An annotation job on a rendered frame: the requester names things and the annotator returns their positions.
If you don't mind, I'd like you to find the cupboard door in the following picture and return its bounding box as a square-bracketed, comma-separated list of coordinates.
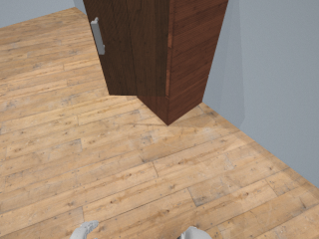
[83, 0, 170, 97]

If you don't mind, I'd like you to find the robot left hand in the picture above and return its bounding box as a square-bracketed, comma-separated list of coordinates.
[69, 220, 99, 239]

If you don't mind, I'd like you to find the right robot shin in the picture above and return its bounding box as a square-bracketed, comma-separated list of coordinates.
[186, 226, 197, 231]

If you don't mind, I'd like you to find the robot right thigh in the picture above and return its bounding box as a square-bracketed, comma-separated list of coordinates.
[179, 228, 212, 239]

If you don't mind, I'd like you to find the handle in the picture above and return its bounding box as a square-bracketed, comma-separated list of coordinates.
[91, 17, 105, 55]

